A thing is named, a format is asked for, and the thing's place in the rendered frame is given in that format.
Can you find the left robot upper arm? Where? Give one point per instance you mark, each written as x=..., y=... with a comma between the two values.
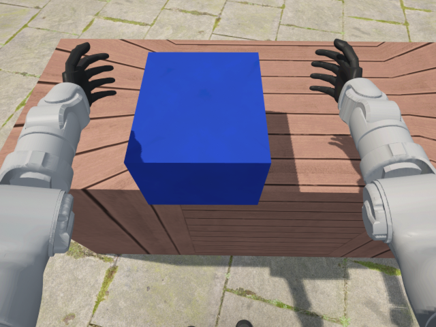
x=35, y=224

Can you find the left robot forearm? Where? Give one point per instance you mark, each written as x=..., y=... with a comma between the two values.
x=48, y=141

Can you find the robot left hand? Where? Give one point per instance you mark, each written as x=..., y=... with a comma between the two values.
x=75, y=72

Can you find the carton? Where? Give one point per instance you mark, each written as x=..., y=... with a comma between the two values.
x=199, y=134

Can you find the right robot upper arm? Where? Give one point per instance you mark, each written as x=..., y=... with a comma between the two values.
x=401, y=211

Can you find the pedestal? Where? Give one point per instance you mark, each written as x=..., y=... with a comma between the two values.
x=312, y=199

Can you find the robot right hand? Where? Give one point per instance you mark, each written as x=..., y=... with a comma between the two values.
x=347, y=69

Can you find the right robot forearm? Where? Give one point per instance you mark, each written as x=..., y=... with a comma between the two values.
x=380, y=134

